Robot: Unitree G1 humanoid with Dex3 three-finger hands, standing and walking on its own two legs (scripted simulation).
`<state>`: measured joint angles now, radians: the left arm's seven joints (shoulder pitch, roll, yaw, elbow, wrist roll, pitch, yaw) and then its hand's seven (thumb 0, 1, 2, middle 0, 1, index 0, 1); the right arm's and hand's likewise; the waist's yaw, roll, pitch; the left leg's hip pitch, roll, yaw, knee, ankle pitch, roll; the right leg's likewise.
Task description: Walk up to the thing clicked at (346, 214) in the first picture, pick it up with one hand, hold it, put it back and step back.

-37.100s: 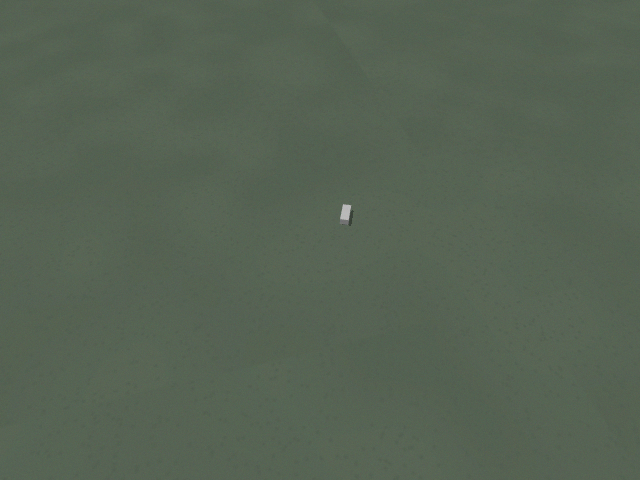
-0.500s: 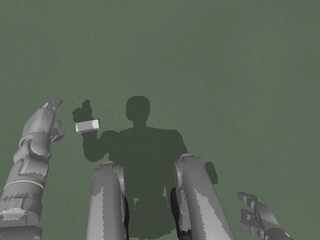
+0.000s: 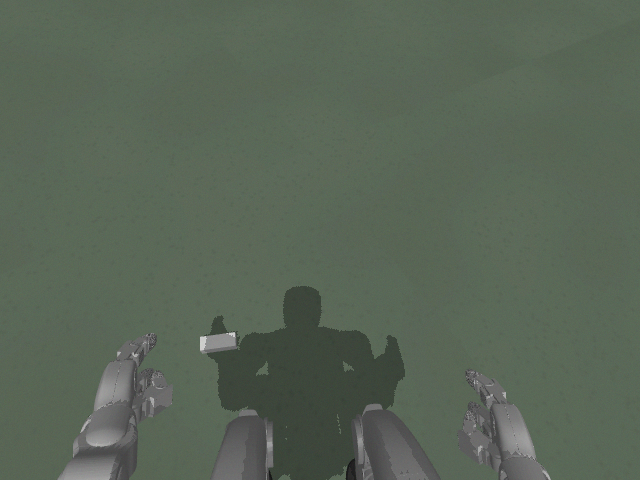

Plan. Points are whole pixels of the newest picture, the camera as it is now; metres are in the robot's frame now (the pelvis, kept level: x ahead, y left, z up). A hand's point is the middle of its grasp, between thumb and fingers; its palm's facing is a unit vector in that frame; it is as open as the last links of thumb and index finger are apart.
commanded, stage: home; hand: left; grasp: from above
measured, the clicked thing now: (218, 342) +0.48 +0.22 -0.62
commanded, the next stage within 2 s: none
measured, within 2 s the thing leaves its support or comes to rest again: neither
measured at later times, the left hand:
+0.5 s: hand (129, 431) +0.20 +0.19 +0.04, palm faces +0.08 -0.97 -0.21, open 7.4 cm
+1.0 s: hand (138, 434) +0.19 +0.18 +0.03, palm faces +0.07 -0.98 -0.20, open 7.4 cm
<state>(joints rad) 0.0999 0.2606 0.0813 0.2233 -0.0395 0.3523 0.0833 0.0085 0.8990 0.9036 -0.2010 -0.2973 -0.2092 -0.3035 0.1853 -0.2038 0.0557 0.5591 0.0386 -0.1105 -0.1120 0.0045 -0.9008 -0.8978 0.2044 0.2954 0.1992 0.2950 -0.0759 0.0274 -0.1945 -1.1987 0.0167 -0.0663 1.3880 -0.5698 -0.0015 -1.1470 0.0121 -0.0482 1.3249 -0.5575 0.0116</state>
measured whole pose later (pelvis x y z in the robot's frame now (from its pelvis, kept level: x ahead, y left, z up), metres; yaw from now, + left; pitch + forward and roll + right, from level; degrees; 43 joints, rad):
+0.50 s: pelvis +0.04 +0.00 +0.08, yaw +2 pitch +10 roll -3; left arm 0.52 0.23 0.03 -0.13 -0.06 0.45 0.03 0.01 0.90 0.90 -0.20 -0.30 -0.21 -0.30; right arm 0.29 -0.22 0.04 0.51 0.01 -0.21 -0.18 0.01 -0.90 -0.90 0.20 0.30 0.20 0.29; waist -0.04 0.05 -0.18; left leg -0.68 0.02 -0.06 0.99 -0.49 0.00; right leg -0.62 0.01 -0.04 0.92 -0.47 0.01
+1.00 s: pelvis +0.04 +0.00 +0.08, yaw +1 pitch +9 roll -2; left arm 0.50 0.23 0.03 -0.12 -0.06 0.45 0.02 0.01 0.90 0.90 -0.20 -0.30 -0.21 -0.30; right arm 0.31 -0.22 0.03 0.54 0.01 -0.24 -0.18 0.01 -0.90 -0.90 0.20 0.30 0.20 0.30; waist -0.04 0.05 -0.16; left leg -0.68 0.02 -0.05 1.00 -0.48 0.00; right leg -0.63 0.01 -0.04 0.93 -0.47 0.01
